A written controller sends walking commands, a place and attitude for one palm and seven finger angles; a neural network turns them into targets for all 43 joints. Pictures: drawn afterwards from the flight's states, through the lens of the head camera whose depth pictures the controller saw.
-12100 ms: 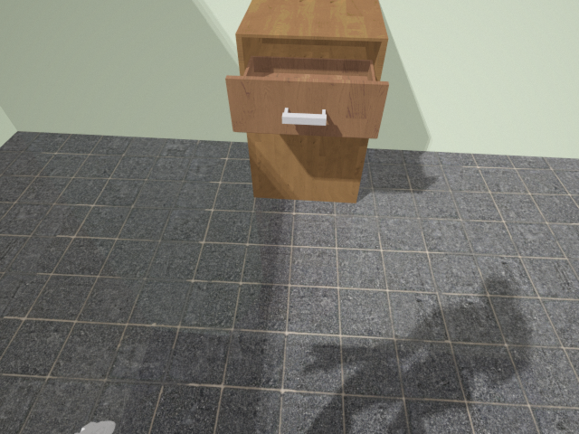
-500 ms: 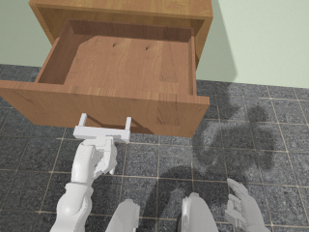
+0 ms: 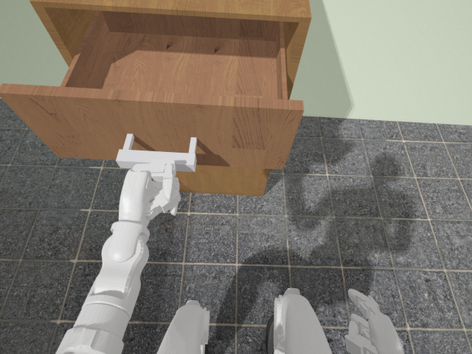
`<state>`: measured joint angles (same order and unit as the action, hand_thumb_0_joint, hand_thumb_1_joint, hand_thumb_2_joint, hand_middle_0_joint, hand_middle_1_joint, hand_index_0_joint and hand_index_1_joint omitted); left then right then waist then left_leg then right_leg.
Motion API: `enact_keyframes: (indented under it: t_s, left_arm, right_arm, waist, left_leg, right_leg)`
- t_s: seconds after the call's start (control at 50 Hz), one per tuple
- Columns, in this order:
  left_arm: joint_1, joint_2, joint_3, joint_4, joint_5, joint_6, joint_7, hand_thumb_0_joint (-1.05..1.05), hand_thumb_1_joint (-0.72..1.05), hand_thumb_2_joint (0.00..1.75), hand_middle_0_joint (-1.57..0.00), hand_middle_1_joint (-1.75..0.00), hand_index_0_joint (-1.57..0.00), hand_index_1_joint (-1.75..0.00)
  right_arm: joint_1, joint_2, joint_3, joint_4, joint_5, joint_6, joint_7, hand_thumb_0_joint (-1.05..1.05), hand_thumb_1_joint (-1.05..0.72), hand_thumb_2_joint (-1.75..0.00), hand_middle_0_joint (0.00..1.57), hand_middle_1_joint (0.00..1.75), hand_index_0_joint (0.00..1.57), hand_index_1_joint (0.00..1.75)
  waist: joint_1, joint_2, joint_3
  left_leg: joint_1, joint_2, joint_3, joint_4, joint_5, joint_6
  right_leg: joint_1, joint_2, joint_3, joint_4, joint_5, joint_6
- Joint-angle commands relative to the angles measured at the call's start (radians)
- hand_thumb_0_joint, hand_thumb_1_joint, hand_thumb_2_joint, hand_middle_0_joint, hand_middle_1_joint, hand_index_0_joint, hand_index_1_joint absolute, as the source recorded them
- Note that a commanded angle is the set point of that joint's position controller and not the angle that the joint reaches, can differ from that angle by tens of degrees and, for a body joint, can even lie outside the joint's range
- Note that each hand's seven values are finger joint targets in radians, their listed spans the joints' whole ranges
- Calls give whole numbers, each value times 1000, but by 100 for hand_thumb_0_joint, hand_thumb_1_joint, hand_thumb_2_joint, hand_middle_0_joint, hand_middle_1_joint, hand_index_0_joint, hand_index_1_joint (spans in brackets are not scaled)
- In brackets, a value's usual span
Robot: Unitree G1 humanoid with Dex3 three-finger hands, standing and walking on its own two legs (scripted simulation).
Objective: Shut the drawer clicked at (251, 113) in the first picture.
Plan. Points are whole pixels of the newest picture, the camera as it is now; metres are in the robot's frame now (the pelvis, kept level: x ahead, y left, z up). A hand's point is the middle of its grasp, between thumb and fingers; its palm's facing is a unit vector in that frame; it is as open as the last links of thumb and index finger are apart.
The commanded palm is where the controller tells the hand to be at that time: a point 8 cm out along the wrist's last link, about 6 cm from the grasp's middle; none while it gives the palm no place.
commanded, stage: push the drawer shut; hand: left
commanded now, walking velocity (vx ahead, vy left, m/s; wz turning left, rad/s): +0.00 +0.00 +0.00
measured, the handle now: (159, 150) +0.45 +0.14 +0.03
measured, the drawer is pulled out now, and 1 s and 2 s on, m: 0.21 0.07 0.00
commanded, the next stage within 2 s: none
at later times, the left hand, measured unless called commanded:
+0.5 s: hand (181, 156) +0.44 +0.10 +0.02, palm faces -0.07 -1.00 -0.05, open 3.0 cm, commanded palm +0.43 +0.15 +0.03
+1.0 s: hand (186, 126) +0.51 +0.10 +0.03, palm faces -0.06 -1.00 -0.04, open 2.9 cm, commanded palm +0.49 +0.14 +0.03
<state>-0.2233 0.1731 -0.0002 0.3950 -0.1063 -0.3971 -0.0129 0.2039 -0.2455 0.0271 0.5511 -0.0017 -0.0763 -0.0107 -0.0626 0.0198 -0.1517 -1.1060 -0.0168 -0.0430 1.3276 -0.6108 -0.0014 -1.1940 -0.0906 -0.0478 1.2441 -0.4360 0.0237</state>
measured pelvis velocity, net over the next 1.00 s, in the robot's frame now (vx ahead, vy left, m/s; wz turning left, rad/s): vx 0.00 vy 0.00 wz -0.03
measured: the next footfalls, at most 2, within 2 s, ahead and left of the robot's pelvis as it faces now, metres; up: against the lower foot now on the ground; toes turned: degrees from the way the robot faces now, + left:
none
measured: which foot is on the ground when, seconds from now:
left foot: down 0.00-1.00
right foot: down 0.00-1.00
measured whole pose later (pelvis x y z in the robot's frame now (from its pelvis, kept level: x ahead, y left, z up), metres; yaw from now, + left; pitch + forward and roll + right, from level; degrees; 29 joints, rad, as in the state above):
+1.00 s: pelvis +0.00 +0.00 -0.01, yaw -2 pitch +28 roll -1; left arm -0.85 0.30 0.27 1.08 -0.04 -0.52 -0.06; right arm 0.30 -0.25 0.02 0.63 -0.05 -0.01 0.03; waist -0.17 0.03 -0.13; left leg -1.22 0.00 -0.03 1.34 -0.60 0.00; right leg -1.31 -0.07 -0.03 1.24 -0.41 0.03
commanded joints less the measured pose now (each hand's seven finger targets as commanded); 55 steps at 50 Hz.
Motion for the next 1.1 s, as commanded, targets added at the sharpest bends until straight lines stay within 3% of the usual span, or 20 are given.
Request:
enact_keyframes:
  t_s: [0.0,0.06,0.14,0.18,0.24,0.28,0.48,0.54,0.64,0.7,0.72,0.76,0.78,0.8,0.86,0.92,0.94,1.02,1.04,1.08]
  left_arm:
    - [-423,53,31,-178,10,-88,16,0,90,90,-140,-160,-140,-160]
    - [-444,66,54,-128,11,-99,16,0,90,90,-140,-160,-140,-160]
    - [-529,62,59,-75,14,-115,14,0,90,90,-140,-160,-140,-160]
    - [-531,103,99,-48,13,-124,15,0,90,90,-140,-160,-140,-160]
    - [-587,105,112,6,11,-133,9,0,90,90,-140,-160,-140,-160]
    - [-624,143,148,40,8,-141,6,0,90,90,-140,-160,-140,-160]
    - [-747,203,227,178,-2,-163,-32,0,90,90,-140,-160,-140,-160]
    - [-817,175,200,208,4,-166,-41,0,90,90,-140,-160,-140,-160]
    - [-927,207,231,289,13,-175,-35,0,90,90,-140,-160,-140,-160]
    - [-958,245,258,323,29,-184,-35,0,90,90,-140,-160,-140,-160]
    - [-974,214,236,332,27,-184,-37,0,90,90,-140,-160,-140,-160]
    - [-1001,246,261,358,33,-186,-32,0,90,90,-140,-160,-140,-160]
    - [-1024,246,255,352,35,-192,-33,0,90,90,-140,-160,-140,-160]
    - [-1028,229,247,377,40,-189,-34,0,90,90,-140,-160,-140,-160]
    - [-1080,255,265,447,47,-185,-28,0,90,90,-140,-160,-140,-160]
    - [-1143,322,302,455,66,-195,-25,0,90,90,-140,-160,-140,-160]
    - [-1170,298,282,458,67,-196,-25,0,90,90,-140,-160,-140,-160]
    - [-1174,322,301,498,73,-193,-33,0,90,90,-140,-160,-140,-160]
    - [-1209,306,285,497,72,-191,-33,0,90,90,-140,-160,-140,-160]
    - [-1217,342,311,531,76,-185,-30,0,90,90,-140,-160,-140,-160]
  right_arm:
    - [32,-146,-64,-96,-5,-34,-8,0,-90,-90,20,30,20,30]
    - [42,-147,-68,-86,-4,-29,-5,0,-90,-90,20,30,20,30]
    - [65,-148,-72,-66,-7,-22,-3,0,-90,-90,20,30,20,30]
    - [71,-153,-73,-66,-9,-19,-4,0,-90,-90,20,30,20,30]
    - [80,-150,-73,-50,-9,-14,-3,0,-90,-90,20,30,20,30]
    - [85,-152,-70,-44,-10,-13,-5,0,-90,-90,20,30,20,30]
    - [130,-153,-71,-25,-15,-6,-1,0,-90,-90,20,30,20,30]
    - [144,-155,-72,-15,-17,1,5,0,-90,-90,20,30,20,30]
    - [167,-160,-72,2,-24,5,9,0,-90,-90,20,30,20,30]
    - [190,-167,-71,5,-30,12,13,0,-90,-90,20,30,20,30]
    - [188,-163,-72,5,-30,15,16,0,-90,-90,20,30,20,30]
    - [203,-169,-73,13,-34,22,19,0,-90,-90,20,30,20,30]
    - [207,-170,-73,9,-38,24,20,0,-90,-90,20,30,20,30]
    - [213,-168,-73,13,-39,28,24,0,-90,-90,20,30,20,30]
    - [220,-171,-69,24,-39,40,26,0,-90,-90,20,30,20,30]
    - [232,-178,-64,23,-46,49,26,0,-90,-90,20,30,20,30]
    - [235,-175,-64,25,-48,52,28,0,-90,-90,20,30,20,30]
    - [255,-180,-63,26,-53,67,34,0,-90,-90,20,30,20,30]
    - [256,-178,-61,31,-55,70,35,0,-90,-90,20,30,20,30]
    - [267,-183,-59,30,-56,77,36,0,-90,-90,20,30,20,30]
  waist:
    - [-63,23,-412]
    - [-59,6,-416]
    - [-74,11,-421]
    - [-66,-5,-437]
    - [-80,-20,-428]
    - [-80,-20,-413]
    - [-89,10,-478]
    - [-107,41,-480]
    - [-130,25,-475]
    - [-123,47,-512]
    - [-133,62,-509]
    - [-133,46,-520]
    - [-137,74,-532]
    - [-142,60,-538]
    - [-161,31,-476]
    - [-158,72,-512]
    - [-171,88,-520]
    - [-171,92,-538]
    - [-186,104,-530]
    - [-189,89,-518]
  left_leg:
    - [159,-6,3,-237,191,8]
    - [143,-5,9,-239,202,7]
    - [154,-4,11,-236,220,9]
    - [132,-5,16,-232,226,11]
    - [110,-6,26,-229,206,13]
    - [79,-9,30,-226,186,16]
    - [70,-9,40,-211,247,16]
    - [111,-5,32,-218,264,10]
    - [75,-7,33,-204,240,16]
    - [107,-6,22,-209,272,11]
    - [119,-5,23,-207,279,10]
    - [116,-2,18,-202,285,9]
    - [133,-4,12,-203,301,9]
    - [138,-3,12,-203,305,9]
    - [78,-3,16,-201,240,16]
    - [85,-5,11,-198,240,17]
    - [100,-6,9,-195,251,17]
    - [118,1,0,-187,298,12]
    - [122,1,0,-183,299,14]
    - [94,1,-4,-181,281,17]
  right_leg:
    - [311,52,-4,-145,44,-49]
    - [337,53,2,-151,55,-48]
    - [334,57,3,-153,75,-47]
    - [363,58,10,-152,84,-47]
    - [372,58,19,-165,77,-41]
    - [383,60,26,-169,63,-42]
    - [408,67,34,-150,144,-40]
    - [363,70,22,-146,147,-42]
    - [348,72,26,-144,129,-38]
    - [338,76,16,-130,145,-43]
    - [320,76,13,-131,147,-42]
    - [320,77,12,-127,148,-41]
    - [309,80,8,-121,155,-44]
    - [310,81,6,-124,159,-43]
    - [297,82,12,-139,114,-40]
    - [289,83,13,-128,108,-43]
    - [279,85,12,-129,116,-42]
    - [266,89,4,-117,143,-45]
    - [252,89,5,-122,145,-43]
    - [253,92,5,-121,133,-44]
